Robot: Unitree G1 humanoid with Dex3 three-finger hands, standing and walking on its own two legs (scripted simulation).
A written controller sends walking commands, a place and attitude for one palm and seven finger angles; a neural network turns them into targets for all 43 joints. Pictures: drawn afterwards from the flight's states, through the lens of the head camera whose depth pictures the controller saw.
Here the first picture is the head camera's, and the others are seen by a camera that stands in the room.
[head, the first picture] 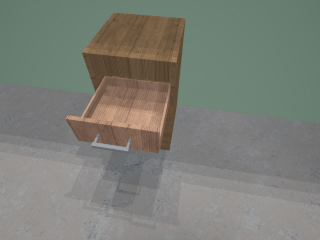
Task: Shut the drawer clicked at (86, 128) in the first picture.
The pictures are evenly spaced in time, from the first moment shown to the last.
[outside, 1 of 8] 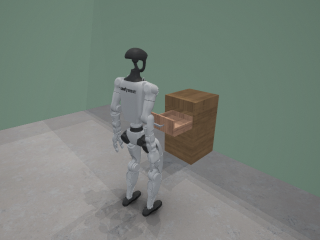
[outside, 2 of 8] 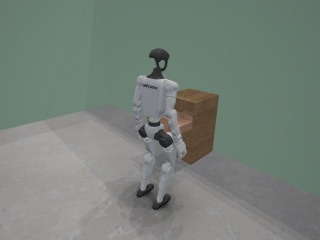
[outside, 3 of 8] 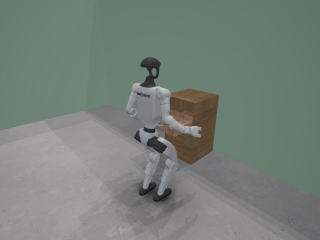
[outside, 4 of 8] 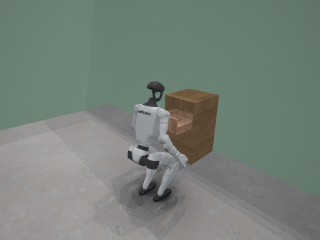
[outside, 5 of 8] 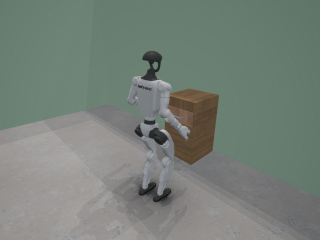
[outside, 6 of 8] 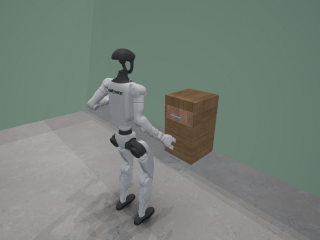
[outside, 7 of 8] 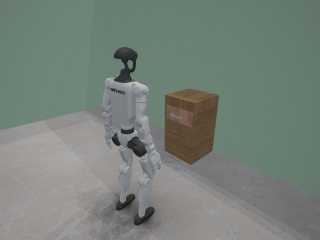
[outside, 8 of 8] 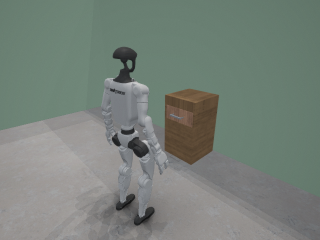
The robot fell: no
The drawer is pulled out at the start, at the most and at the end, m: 0.30 0.30 0.00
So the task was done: yes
